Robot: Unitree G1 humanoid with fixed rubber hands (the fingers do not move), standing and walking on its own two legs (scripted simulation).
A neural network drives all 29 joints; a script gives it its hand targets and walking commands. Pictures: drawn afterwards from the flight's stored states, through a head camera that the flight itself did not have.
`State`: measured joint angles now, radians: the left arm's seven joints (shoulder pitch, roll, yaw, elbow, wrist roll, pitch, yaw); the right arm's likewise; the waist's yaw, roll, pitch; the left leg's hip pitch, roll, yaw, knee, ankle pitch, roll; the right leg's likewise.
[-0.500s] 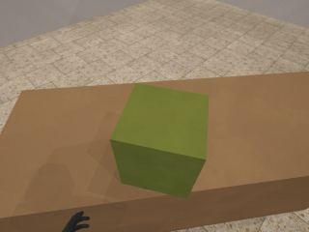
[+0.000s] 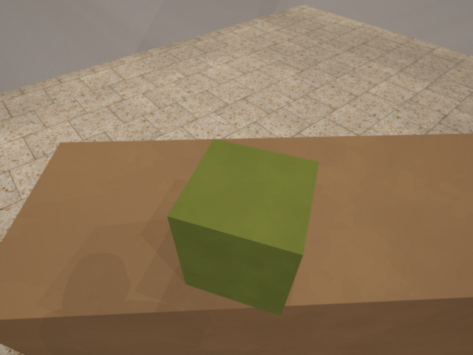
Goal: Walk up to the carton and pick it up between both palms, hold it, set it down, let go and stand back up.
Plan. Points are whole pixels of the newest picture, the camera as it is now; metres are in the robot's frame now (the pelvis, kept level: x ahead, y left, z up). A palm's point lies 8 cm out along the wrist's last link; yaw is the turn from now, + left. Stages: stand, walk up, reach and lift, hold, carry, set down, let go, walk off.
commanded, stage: walk up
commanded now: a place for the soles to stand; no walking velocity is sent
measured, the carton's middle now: (247, 227) +0.38 +0.00 -0.01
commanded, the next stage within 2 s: reach and lift in 1.48 s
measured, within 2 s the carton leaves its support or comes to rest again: neither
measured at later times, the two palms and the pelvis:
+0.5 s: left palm out of the picture +0.05 +0.23 -0.13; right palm out of the picture +0.05 -0.27 -0.13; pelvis +0.02 -0.03 +0.00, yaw +4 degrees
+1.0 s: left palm out of the picture +0.02 +0.22 -0.13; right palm out of the picture +0.09 -0.27 -0.13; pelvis +0.03 -0.03 +0.00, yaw +9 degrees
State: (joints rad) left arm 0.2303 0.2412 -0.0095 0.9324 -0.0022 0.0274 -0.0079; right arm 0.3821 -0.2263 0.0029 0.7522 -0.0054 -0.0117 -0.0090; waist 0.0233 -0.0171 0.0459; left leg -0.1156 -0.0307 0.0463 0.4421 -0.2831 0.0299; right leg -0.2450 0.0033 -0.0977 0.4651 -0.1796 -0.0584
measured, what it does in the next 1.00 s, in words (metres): stands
